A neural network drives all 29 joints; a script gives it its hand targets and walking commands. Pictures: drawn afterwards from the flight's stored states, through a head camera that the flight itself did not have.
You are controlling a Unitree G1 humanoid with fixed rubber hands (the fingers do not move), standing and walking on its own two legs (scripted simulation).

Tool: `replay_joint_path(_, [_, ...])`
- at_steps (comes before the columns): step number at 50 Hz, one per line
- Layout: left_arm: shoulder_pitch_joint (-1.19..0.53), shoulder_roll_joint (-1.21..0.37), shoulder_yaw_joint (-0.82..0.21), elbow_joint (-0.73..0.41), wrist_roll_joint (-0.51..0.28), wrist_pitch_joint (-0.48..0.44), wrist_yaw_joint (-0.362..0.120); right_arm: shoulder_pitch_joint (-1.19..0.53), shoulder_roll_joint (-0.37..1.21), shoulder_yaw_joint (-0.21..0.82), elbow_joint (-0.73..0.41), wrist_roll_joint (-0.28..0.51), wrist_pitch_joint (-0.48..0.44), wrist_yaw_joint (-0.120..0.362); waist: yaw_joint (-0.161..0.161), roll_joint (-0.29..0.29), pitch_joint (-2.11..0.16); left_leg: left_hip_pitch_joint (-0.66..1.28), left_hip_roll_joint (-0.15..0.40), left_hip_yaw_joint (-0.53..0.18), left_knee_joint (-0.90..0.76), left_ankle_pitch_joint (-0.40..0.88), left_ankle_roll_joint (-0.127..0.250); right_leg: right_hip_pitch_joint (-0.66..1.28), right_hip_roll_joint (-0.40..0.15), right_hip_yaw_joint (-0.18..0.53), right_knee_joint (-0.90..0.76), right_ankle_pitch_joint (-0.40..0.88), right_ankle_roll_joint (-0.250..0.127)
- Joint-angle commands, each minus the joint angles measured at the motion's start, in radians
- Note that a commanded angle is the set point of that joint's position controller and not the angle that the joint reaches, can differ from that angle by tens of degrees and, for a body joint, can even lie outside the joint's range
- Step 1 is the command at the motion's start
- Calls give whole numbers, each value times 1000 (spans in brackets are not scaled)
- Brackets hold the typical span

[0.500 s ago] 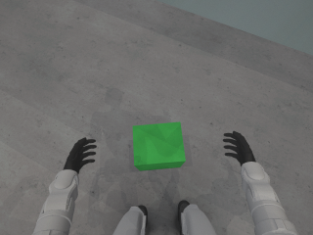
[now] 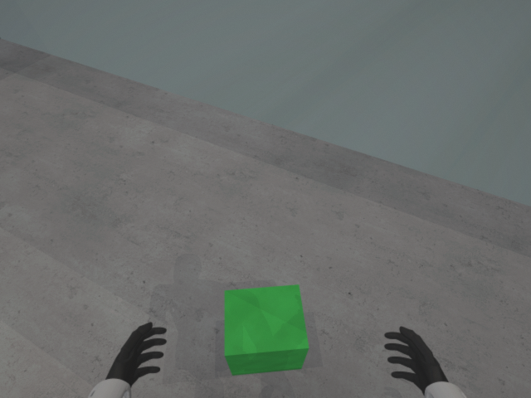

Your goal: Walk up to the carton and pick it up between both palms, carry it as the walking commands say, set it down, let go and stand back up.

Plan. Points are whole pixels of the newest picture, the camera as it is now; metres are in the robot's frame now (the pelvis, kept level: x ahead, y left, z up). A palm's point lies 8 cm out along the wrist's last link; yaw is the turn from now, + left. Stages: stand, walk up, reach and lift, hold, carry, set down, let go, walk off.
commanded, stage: let go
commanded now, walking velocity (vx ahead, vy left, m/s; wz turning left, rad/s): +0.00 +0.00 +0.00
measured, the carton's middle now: (264, 331) +0.41 +0.02 -0.64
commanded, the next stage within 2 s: stand in 0.24 s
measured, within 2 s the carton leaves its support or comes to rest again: neither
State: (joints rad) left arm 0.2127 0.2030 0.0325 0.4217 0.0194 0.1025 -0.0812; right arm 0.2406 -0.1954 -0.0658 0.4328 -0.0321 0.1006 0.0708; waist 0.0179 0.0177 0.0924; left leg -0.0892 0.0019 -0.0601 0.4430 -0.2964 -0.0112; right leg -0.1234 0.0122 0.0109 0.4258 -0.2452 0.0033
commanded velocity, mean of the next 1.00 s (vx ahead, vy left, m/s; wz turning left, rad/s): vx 0.00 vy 0.00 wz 0.00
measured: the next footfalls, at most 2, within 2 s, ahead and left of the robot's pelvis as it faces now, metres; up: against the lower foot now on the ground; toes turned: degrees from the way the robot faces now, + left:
none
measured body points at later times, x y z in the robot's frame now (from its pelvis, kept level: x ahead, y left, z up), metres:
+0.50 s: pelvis +0.03 +0.01 -0.01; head +0.03 +0.02 +0.44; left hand +0.14 +0.28 -0.11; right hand +0.12 -0.26 -0.11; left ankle -0.03 +0.13 -0.74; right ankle -0.01 -0.12 -0.74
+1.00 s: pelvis +0.05 +0.01 -0.01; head +0.05 +0.02 +0.44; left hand +0.06 +0.28 -0.15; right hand +0.09 -0.25 -0.15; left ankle -0.03 +0.13 -0.74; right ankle -0.01 -0.12 -0.74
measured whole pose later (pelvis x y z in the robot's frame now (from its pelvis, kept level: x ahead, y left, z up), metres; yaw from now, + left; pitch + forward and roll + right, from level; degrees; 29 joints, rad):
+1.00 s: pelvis +0.05 +0.01 -0.01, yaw +2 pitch +1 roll +0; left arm 0.37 0.26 0.00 0.92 0.02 -0.01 0.04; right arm 0.36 -0.25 0.01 0.92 -0.01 -0.01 -0.03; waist 0.00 -0.01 -0.06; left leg -0.15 -0.03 -0.08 0.54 -0.41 0.01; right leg -0.18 -0.02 -0.01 0.54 -0.38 0.02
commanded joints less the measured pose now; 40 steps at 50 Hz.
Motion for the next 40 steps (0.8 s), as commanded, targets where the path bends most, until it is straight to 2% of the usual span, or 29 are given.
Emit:
replay_joint_path(1, [-49, 103, 31, -90, 3, 10, -2, -43, -97, -32, -102, 0, 8, 3, 2, -9, -39, -107, -49, 54, -93, 163, -5, 130, 38, -21, -48, 172, 18])
replay_joint_path(4, [-48, 104, 31, -92, 1, 28, 0, -31, -100, -36, -97, 7, 19, 2, -5, -13, -38, -97, -55, 53, -84, 195, -3, 131, 38, -21, -43, 215, 19])
replay_joint_path(12, [-40, 105, 25, -136, 3, 93, 43, -9, -103, -16, -83, 33, -2, -20, -18, -16, -80, -142, -66, 63, -37, 212, -23, 155, 30, -13, 8, 297, 10])
replay_joint_path(13, [35, 179, 44, 54, 24, -39, 81, 64, -147, -16, 83, -22, -68, -59, -20, -95, -98, -192, 62, 4, -76, -68, -41, 11, -108, -2, -38, -121, 38])
replay_joint_path(14, [58, 183, 48, 59, 50, -91, 100, 69, -201, -20, 85, -37, -102, -80, -12, -68, -17, -210, 71, -36, -75, -151, -44, -87, -116, 60, -66, -230, 48])
replay_joint_path(15, [39, 175, 42, 79, 52, -124, 105, 49, -190, -19, 106, -31, -127, -86, -17, -45, -1, -244, 77, -60, -75, -157, -42, -128, -120, 83, -57, -228, 49])
replay_joint_path(18, [19, 158, 32, 128, 34, -177, 94, 31, -164, -6, 161, -6, -175, -76, -8, 7, -128, -238, 87, -94, -56, -11, -22, -51, -120, 88, 15, -8, 30])
replay_joint_path(22, [54, 175, 30, 189, 22, -194, 92, 62, -177, -2, 217, 3, -188, -75, -7, 3, -198, -186, 85, -99, 2, 224, -10, -43, -124, 85, 64, 185, 22])
replay_joint_path(32, [157, 192, 16, 300, 3, -162, 109, 156, -196, 13, 310, 16, -155, -92, -14, -12, -161, -162, 72, -80, 60, 434, 11, -56, -110, 47, 106, 331, 17])
replay_joint_path(40, [191, 185, 7, 378, -3, -135, 118, 170, -189, 29, 381, 23, -132, -102, -14, -13, -135, -146, 65, -67, 66, 481, 23, -29, -106, 27, 112, 354, 8])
